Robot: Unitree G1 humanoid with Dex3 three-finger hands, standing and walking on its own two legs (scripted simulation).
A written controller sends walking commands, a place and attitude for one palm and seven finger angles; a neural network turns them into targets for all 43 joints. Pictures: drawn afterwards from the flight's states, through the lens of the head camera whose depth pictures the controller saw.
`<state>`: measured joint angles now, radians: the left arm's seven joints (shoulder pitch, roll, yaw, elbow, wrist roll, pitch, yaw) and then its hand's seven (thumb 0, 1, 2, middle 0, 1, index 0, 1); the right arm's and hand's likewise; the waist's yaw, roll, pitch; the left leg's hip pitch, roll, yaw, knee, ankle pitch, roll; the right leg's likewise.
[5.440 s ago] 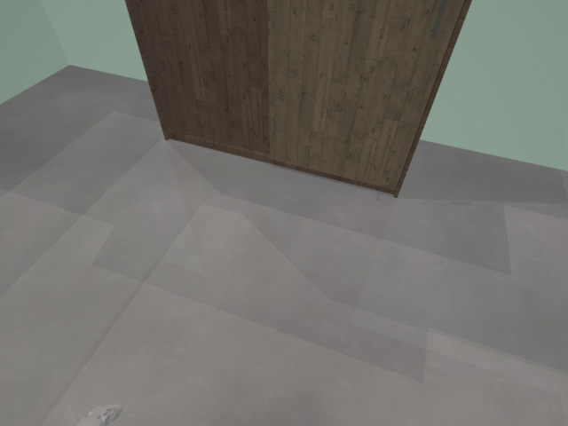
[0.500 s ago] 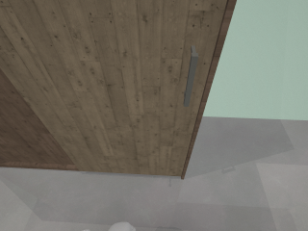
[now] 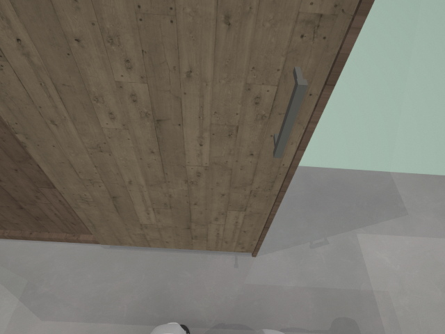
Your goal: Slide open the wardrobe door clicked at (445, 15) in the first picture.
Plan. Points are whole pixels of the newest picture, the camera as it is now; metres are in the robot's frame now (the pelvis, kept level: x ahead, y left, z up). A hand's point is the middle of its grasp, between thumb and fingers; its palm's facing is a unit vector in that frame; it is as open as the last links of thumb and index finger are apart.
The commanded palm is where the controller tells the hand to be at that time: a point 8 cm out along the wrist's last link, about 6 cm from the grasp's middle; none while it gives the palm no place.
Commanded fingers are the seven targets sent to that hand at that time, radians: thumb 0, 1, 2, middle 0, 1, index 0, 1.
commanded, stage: come to a stop and stand still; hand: right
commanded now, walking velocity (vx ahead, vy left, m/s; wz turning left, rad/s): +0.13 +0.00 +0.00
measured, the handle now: (286, 116) +0.49 -0.09 +0.12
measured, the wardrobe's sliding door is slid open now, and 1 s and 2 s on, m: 0.00 0.00 0.00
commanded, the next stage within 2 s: look again from close up in 1.06 s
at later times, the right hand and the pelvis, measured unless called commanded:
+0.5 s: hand out of the picture -0.04 -0.20 -0.16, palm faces -0.01 +0.98 -0.19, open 7.4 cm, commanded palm none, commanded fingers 0.00 -0.90 -0.90 0.20 0.30 0.20 0.30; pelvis -0.04 -0.02 +0.01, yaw +2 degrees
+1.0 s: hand out of the picture -0.02 -0.16 -0.16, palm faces +0.01 +0.98 -0.21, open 7.3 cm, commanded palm none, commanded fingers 0.00 -0.90 -0.90 0.20 0.30 0.20 0.30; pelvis -0.03 +0.01 +0.01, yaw +1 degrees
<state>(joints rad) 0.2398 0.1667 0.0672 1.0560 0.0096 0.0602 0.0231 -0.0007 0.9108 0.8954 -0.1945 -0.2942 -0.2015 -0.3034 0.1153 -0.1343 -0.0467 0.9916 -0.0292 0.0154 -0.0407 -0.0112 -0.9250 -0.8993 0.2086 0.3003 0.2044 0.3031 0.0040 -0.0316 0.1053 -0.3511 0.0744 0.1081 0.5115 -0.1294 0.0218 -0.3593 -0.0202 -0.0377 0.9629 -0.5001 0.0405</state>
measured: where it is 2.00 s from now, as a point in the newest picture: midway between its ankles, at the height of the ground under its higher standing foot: outside the picture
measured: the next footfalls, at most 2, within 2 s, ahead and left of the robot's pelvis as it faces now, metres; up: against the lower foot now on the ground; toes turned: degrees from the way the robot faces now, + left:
right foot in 0.12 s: +0.00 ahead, -0.10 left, +0.00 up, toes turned -2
left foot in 0.54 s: -0.02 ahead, +0.09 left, +0.00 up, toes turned +4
